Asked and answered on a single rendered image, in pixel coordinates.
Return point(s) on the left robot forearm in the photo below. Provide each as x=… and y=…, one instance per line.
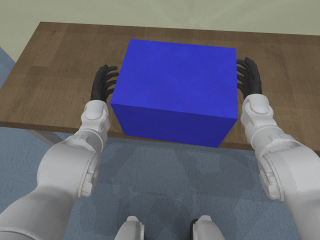
x=92, y=134

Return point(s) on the robot left upper arm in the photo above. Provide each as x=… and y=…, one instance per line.
x=68, y=173

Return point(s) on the carton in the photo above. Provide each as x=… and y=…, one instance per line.
x=176, y=92

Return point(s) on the right robot thigh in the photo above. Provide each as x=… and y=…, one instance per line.
x=206, y=230

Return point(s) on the robot thigh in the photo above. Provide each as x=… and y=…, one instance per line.
x=206, y=230
x=131, y=230

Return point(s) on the robot right hand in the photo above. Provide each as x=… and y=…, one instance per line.
x=251, y=79

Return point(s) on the robot right upper arm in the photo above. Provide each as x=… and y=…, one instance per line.
x=293, y=176

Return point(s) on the robot left hand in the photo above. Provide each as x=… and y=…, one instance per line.
x=100, y=85

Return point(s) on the table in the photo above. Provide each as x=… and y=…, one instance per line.
x=51, y=82

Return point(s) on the left robot thigh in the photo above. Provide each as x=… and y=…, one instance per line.
x=131, y=230

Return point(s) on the right robot forearm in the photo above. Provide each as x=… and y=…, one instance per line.
x=261, y=130

